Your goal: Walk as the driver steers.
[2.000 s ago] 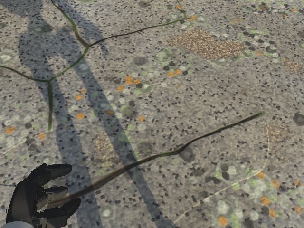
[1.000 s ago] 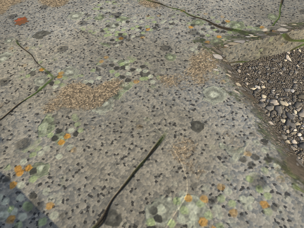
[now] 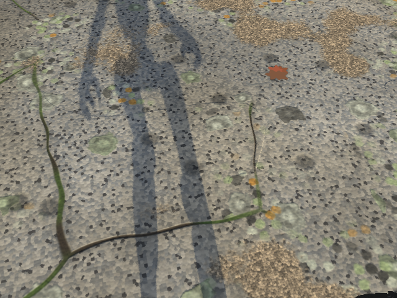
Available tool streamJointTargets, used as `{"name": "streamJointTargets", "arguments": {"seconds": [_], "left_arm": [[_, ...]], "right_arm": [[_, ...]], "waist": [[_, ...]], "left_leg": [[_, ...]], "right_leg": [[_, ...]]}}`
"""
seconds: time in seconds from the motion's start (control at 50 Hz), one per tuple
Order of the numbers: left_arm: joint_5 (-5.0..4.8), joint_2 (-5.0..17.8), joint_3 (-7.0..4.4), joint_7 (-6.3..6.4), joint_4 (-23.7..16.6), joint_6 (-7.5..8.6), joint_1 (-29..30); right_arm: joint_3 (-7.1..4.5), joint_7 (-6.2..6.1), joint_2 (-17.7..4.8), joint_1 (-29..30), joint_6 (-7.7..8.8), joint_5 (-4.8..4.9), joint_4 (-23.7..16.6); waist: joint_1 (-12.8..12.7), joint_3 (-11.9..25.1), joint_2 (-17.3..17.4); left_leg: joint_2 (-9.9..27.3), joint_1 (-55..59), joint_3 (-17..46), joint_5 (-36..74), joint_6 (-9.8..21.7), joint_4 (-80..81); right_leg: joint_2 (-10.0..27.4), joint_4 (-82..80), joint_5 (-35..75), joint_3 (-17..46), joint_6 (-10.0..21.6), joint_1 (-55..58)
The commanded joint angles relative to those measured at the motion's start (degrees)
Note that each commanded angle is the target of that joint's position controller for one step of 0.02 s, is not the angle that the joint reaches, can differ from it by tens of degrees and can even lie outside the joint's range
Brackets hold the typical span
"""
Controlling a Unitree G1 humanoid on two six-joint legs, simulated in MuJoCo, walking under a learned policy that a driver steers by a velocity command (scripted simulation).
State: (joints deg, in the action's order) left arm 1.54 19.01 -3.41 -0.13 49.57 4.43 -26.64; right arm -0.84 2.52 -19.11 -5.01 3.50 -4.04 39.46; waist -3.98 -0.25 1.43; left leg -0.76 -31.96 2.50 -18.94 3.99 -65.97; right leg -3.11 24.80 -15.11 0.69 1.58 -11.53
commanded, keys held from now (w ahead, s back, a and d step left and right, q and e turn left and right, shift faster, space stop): w+e+shift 0.40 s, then e+shift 0.52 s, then shift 0.04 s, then q+shift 0.04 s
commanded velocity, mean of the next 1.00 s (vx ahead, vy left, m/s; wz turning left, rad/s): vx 0.62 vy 0.00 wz -0.79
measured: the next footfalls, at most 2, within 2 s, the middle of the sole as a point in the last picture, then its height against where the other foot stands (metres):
left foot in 0.18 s outside the picture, level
right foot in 0.58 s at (264, 242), level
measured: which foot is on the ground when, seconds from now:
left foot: up 0.00-0.16, down 0.18-0.58, up 0.60-0.98, down 1.00-1.00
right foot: down 0.00-0.18, up 0.20-0.56, down 0.58-1.00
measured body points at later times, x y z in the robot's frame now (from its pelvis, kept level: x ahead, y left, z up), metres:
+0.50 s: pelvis +0.45 -0.01 -0.02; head +0.48 -0.03 +0.43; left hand +0.78 +0.13 -0.08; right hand +0.29 -0.27 -0.14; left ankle +0.32 +0.14 -0.74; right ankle +0.60 -0.16 -0.69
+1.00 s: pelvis +0.74 -0.10 -0.01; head +0.75 -0.13 +0.43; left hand +1.08 -0.02 -0.09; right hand +0.69 -0.45 -0.08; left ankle +0.93 -0.13 -0.74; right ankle +0.67 -0.14 -0.74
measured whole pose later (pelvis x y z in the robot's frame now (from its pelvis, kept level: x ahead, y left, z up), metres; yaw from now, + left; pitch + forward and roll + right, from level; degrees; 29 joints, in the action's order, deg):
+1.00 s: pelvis +0.74 -0.10 -0.01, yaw -52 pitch +1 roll -1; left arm -1.2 19.5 -5.4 3.1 35.2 -3.1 -11.3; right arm -2.1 -1.1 -17.4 -2.6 4.0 -0.5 34.9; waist -2.4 -1.6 2.0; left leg -3.5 -27.3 10.8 0.4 -4.0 -27.9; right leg -15.3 36.9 -19.0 18.6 5.0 -15.8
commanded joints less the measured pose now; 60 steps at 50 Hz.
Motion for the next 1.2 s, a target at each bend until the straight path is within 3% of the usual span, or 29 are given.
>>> {"name": "streamJointTargets", "arguments": {"seconds": [0.02, 0.1, 0.16, 0.18, 0.2, 0.22, 0.26, 0.4, 0.46, 0.52, 0.54, 0.56, 0.58, 0.6, 0.62, 0.64, 0.68, 0.74, 0.8, 0.88, 0.98, 1.0, 1.02, 1.04, 1.06, 1.08, 1.1, 1.14, 1.2], "left_arm": [[-0.34, 5.3, -0.89, 0.12, -3.4, 1.52, 3.3], [-1.59, 9.9, -2.55, -1.41, -3.5, 1.77, 3.5], [-1.85, 10.7, -2.7, -1.65, -2.0, 1.48, 0.4], [-2.03, 8.8, -2.25, -1.63, -2.7, 1.79, 1.7], [-2.11, -0.2, -0.41, -0.98, -4.7, 1.81, 0.5], [-3.24, 1.2, -0.29, -0.78, -6.9, 1.03, -1.7], [-1.0, 2.8, -0.6, -1.24, -6.3, -0.72, 6.2], [0.29, -2.1, 0.7, -4.33, -12.1, -4.19, 18.7], [0.47, -2.7, 2.03, -5.61, -14.6, -3.4, 24.3], [0.99, 0.3, 1.22, -5.76, -11.4, -3.06, 15.1], [-3.92, 5.8, -1.66, -5.1, -12.1, -2.53, 8.7], [-4.21, 10.1, -3.5, -4.03, -9.5, -2.97, 0.0], [-4.3, 11.1, -3.72, -2.4, -8.5, -3.54, 0.8], [-1.37, 16.9, -3.94, -1.44, -12.7, -3.2, 6.3], [0.31, 16.1, -4.2, -1.82, -16.2, -2.81, 6.2], [-0.69, 14.4, -4.28, -2.05, -18.1, -2.43, 10.3], [-3.14, 10.2, -3.15, -1.91, -19.4, -1.53, 17.3], [-2.54, 8.6, -3.14, -0.88, -18.9, -1.79, 19.3], [-3.14, 9.1, -3.63, 1.39, -17.6, -3.71, 18.5], [-4.05, 8.8, -3.95, 3.55, -17.8, -6.85, 18.5], [-2.5, 3.6, -2.4, 3.44, -18.7, -6.72, 19.5], [-2.03, 0.2, -1.23, 2.94, -18.0, -6.49, 15.9], [-1.25, -2.9, -0.17, 2.79, -16.5, -6.28, 9.3], [-2.5, 1.7, -0.92, 2.22, -16.4, -6.08, 3.7], [-2.08, 6.4, -1.92, 2.37, -13.6, -6.75, 5.9], [-1.21, 7.3, -2.29, 2.36, -13.0, -7.64, 10.4], [-0.75, 6.1, -2.3, 2.39, -12.7, -8.24, 12.6], [-1.01, 4.4, -1.95, 2.17, -14.3, -7.72, 16.7], [-1.91, 1.3, -1.24, 2.06, -13.2, -6.55, 17.1]], "right_arm": [[1.75, 1.23, -1.1, 5.1, 1.08, -0.12, -7.9], [1.46, 1.5, -2.7, 5.3, 1.1, 2.1, -6.8], [-1.05, -1.11, -6.4, -7.8, 1.46, 0.81, -2.2], [-2.5, -2.47, -9.7, -17.0, 1.85, -0.2, -1.1], [-3.44, -3.52, -13.6, -23.9, 1.98, -1.55, -0.6], [-4.01, -3.74, -14.6, -20.6, 1.16, -0.26, -1.2], [-2.46, -3.29, -5.0, -12.3, 1.47, 1.22, -1.2], [-1.36, -2.58, 0.5, -14.5, 4.23, 3.07, 5.3], [-1.57, -3.28, -1.0, -10.4, 4.38, 3.42, 5.4], [-3.12, -4.3, -7.6, -12.9, 4.12, 4.31, 5.5], [-5.79, -5.41, -16.4, -8.6, 3.16, 6.56, 2.2], [-5.51, -5.52, -14.2, -5.7, 2.47, 6.62, 1.2], [-3.52, -4.69, -6.1, -9.9, 2.37, 5.46, 2.0], [-1.55, -3.88, -1.0, -18.4, 3.0, 2.25, -0.7], [-1.84, -3.42, -6.4, -20.0, 3.84, 3.6, -2.7], [-2.37, -3.44, -9.3, -14.6, 4.25, 4.66, -4.2], [-2.68, -4.46, -8.6, -11.1, 3.03, 3.59, -4.2], [-3.19, -5.09, -7.7, -10.4, 1.09, 2.85, -4.6], [-2.1, -5.23, -3.0, -4.8, 0.79, 2.61, -6.9], [-2.18, -4.34, -2.5, 1.7, 0.37, 3.63, -8.3], [-3.84, -3.61, -4.6, -1.3, 1.33, 3.69, -6.4], [-3.68, -3.55, -4.7, -1.5, 1.58, 2.91, -6.3], [-3.07, -3.72, -5.1, 0.5, 1.14, 1.52, -8.1], [-3.4, -3.73, -6.3, -2.6, 0.62, 0.28, -6.7], [-2.72, -3.36, -2.1, -0.3, 0.4, 1.32, -7.6], [-1.87, -2.74, 0.4, 0.4, -0.24, 2.37, -7.4], [-2.26, -2.3, -1.2, 0.2, -1.17, 3.57, -7.5], [-4.76, -2.59, -7.7, 0.4, -3.01, 4.57, -8.1], [-5.55, -3.31, -7.0, -3.0, -4.32, 4.48, -8.2]], "waist": [[4.9, -4.9, -5.0], [5.4, -3.7, -5.1], [11.3, 6.0, -1.0], [16.0, 11.2, 1.0], [14.8, 16.8, 11.8], [11.5, 18.3, 15.5], [8.8, 3.2, 4.1], [3.3, -3.9, 3.7], [1.5, -7.2, 0.1], [-2.3, 0.1, 1.9], [-6.8, 5.9, 6.7], [-11.2, 10.1, 3.9], [-7.2, 7.1, -6.8], [1.3, 13.4, -21.3], [-1.5, 29.1, -13.0], [-1.2, 24.9, -3.4], [4.5, 10.3, 6.3], [7.1, 4.4, 3.6], [6.2, 6.8, 0.7], [3.9, 10.1, -5.2], [5.3, 8.3, -10.0], [3.9, 10.5, -4.7], [0.3, 10.7, 5.9], [-2.1, 13.0, 16.6], [0.1, 11.3, 9.3], [1.3, 8.8, 4.2], [1.7, 6.3, 2.6], [2.6, 0.7, 4.3], [3.9, 3.6, 8.4]], "left_leg": [[5.3, -4.9, 1.2, 5.7, -2.9, 16.0], [1.1, 19.3, -3.6, 16.8, -3.5, 28.5], [-1.3, 35.7, -4.4, 10.3, -2.0, 33.3], [7.2, 47.2, 3.6, 0.4, -0.7, 34.5], [24.3, 54.9, 25.9, -21.5, 0.5, 41.4], [29.1, 50.6, 47.9, -31.4, 4.3, 53.4], [22.7, 38.0, 28.7, -18.3, 4.6, 52.0], [15.0, 29.7, -4.4, 25.2, 0.5, 56.6], [10.5, 22.3, -15.9, 41.7, -1.7, 56.5], [11.4, 24.0, -16.6, 67.1, -3.0, 39.2], [12.8, 24.8, -13.1, 73.7, -4.1, 30.8], [11.2, 20.9, -12.6, 64.9, -5.4, 17.3], [3.4, 9.4, -11.8, 6.9, -8.1, -1.4], [-3.6, -5.3, -5.8, -19.7, -10.0, -24.7], [-3.5, -10.5, 6.3, -18.0, -9.6, -31.3], [-1.6, -11.0, 8.0, -12.2, -7.7, -25.2], [1.5, -9.7, 7.1, -7.8, -8.1, -16.6], [3.0, -2.4, 6.5, -6.6, -10.1, -4.8], [-1.0, 1.2, 3.8, 2.1, -11.1, 10.5], [-5.4, 8.2, 4.2, 15.1, -10.6, 25.9], [-1.3, 15.4, 7.6, 23.4, -7.8, 41.1], [4.4, 22.4, 10.4, 30.6, -4.5, 43.8], [14.7, 31.0, 21.5, 51.8, 2.0, 41.4], [25.3, 31.2, 40.9, 45.5, 13.1, 46.2], [20.3, 26.6, 40.7, 29.2, 12.9, 46.8], [14.7, 23.3, 32.5, 16.5, 9.0, 46.3], [10.1, 19.9, 29.4, 6.9, 6.2, 47.4], [5.9, 14.3, 27.3, 1.4, 4.2, 50.4], [4.1, 17.6, 27.4, -0.9, 4.0, 51.4]], "right_leg": [[12.7, -17.5, 1.0, 20.0, 11.6, -4.0], [12.2, -20.4, 12.5, 15.6, 9.3, -12.8], [7.4, 6.4, 32.9, 10.4, 6.1, -7.2], [3.9, 23.6, 24.9, 8.5, 4.7, -16.0], [0.7, 43.5, -12.8, 6.3, 4.3, -26.6], [0.1, 52.7, -9.9, 4.9, 4.8, -33.4], [6.5, 52.0, -1.1, 3.4, 4.5, -36.6], [9.9, 42.7, 7.7, 0.1, 3.1, -36.9], [6.0, 21.2, 17.8, -7.6, 3.6, -23.8], [-2.5, 13.8, 20.1, -12.5, 5.3, -4.4], [-1.9, 15.3, 18.9, -7.2, 5.9, 3.9], [-1.1, 10.8, 24.2, -3.8, 8.0, 15.1], [2.9, 5.5, 31.9, 2.3, 9.7, 23.8], [14.4, 12.2, 63.5, 23.8, 18.7, 35.4], [22.1, 5.1, 51.5, 38.5, 27.0, 42.6], [19.7, -1.0, 34.6, 39.4, 25.2, 35.2], [14.5, -5.1, 29.0, 34.3, 20.6, 16.0], [8.9, -5.3, 42.6, 24.5, 18.0, -1.0], [2.6, -1.5, 47.7, 19.7, 13.6, -6.1], [-0.7, 1.4, 32.9, 21.4, 6.4, -7.5], [1.0, 10.1, 14.0, 27.2, 5.0, -2.7], [-1.8, 18.6, 0.6, 22.9, 3.1, -3.7], [-8.2, 31.6, -24.0, 17.1, 0.2, -12.7], [-7.7, 38.4, -26.5, 13.9, -3.3, -18.2], [-3.1, 41.0, -21.4, 13.8, -5.6, -16.0], [-1.2, 40.6, -17.4, 10.6, -6.8, -15.1], [-1.2, 38.7, -16.1, 7.4, -7.3, -14.7], [-1.8, 29.6, -14.2, 4.0, -6.7, -13.4], [-3.5, 19.1, -13.1, 3.7, -4.9, -8.7]]}}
